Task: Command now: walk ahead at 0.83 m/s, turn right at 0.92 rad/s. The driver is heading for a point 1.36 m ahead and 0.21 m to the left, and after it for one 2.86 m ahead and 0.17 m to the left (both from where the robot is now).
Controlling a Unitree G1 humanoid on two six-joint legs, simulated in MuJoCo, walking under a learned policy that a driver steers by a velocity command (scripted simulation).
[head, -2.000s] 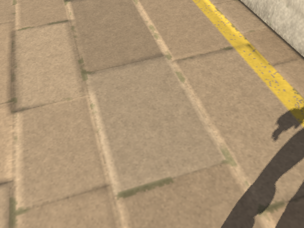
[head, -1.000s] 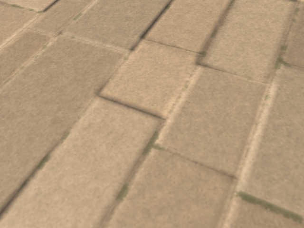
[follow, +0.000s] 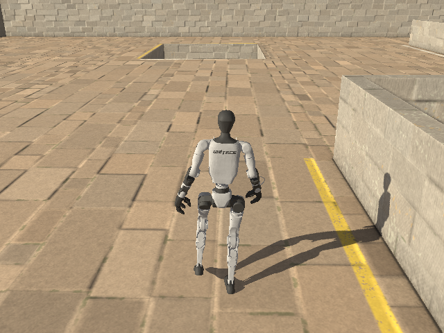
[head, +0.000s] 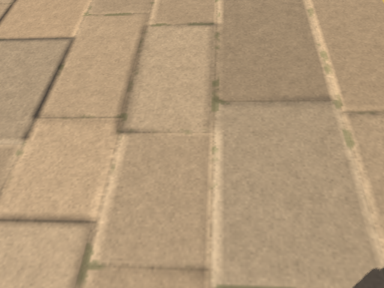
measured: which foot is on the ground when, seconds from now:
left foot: up 0.00-0.24, down 0.26-0.66, up 0.68-1.00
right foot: down 0.00-0.24, up 0.26-0.64, down 0.66-1.00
